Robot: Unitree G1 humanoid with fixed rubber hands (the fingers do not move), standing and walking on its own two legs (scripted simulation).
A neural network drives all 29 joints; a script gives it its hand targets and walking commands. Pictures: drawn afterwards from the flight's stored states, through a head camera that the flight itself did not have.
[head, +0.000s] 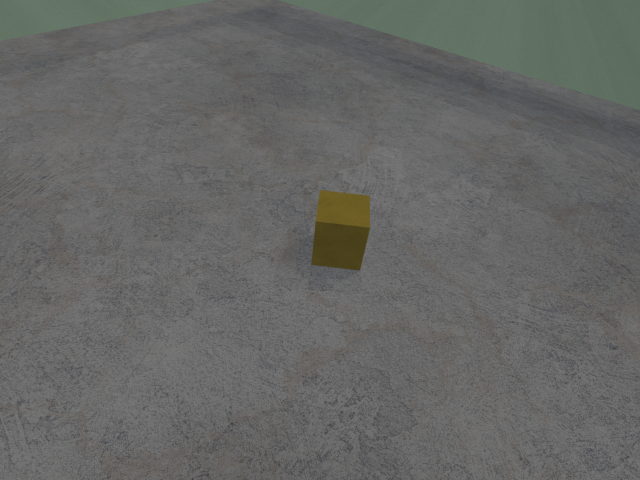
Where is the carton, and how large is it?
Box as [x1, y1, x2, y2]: [311, 190, 369, 269]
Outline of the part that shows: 320,190 311,264 359,269 369,229 369,196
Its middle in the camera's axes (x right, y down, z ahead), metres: +0.08 -0.03 +1.63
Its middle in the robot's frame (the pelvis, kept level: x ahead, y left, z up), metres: +1.23 -0.11 -0.63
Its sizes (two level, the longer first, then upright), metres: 0.210 0.200 0.250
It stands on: the floor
